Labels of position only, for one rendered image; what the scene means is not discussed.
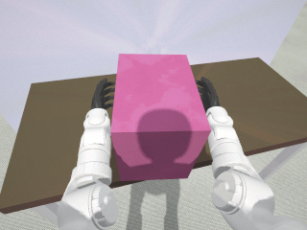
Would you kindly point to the robot right forearm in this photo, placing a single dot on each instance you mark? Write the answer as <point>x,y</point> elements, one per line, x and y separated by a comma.
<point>225,147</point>

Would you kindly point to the right robot hand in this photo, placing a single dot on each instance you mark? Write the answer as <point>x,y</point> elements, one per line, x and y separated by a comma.
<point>209,96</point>

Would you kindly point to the left robot upper arm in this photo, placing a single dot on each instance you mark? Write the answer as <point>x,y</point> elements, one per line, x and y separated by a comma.
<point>90,208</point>

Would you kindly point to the robot left forearm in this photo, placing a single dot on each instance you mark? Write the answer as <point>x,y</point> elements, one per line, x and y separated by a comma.
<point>93,165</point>

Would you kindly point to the carton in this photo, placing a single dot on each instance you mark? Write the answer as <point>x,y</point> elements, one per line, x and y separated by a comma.
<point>159,125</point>

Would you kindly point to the left robot hand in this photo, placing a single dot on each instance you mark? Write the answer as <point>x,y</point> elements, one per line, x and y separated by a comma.
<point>99,99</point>

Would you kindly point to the right robot upper arm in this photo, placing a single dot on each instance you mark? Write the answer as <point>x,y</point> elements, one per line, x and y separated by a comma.
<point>247,203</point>

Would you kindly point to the table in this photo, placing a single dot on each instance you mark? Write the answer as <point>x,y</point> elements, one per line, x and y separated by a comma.
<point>268,113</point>

